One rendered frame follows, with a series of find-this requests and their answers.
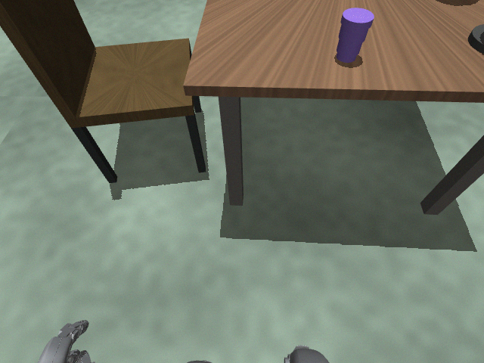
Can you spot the table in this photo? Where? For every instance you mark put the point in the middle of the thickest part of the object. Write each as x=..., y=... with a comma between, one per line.
x=415, y=50

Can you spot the chair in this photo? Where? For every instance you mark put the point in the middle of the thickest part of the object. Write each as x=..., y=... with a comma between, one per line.
x=93, y=86

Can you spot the cup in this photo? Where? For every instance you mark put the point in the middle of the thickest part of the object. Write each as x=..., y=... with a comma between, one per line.
x=355, y=23

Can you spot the left robot hand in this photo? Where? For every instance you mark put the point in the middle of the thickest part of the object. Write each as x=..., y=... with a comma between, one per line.
x=58, y=348

